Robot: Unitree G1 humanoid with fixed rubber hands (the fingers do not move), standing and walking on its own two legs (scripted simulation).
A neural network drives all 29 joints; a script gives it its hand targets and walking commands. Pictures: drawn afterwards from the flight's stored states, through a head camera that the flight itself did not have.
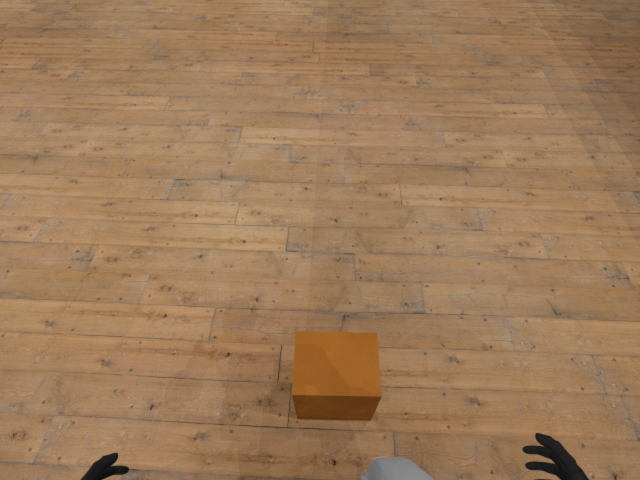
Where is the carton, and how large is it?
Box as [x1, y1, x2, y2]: [292, 331, 381, 420]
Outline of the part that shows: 296,331 292,397 297,418 370,420 381,396 376,333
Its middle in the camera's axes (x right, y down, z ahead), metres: +0.04 +0.38 +1.08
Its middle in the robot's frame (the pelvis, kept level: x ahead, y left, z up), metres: +0.42 -0.03 -0.62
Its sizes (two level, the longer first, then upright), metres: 0.215 0.162 0.257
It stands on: the floor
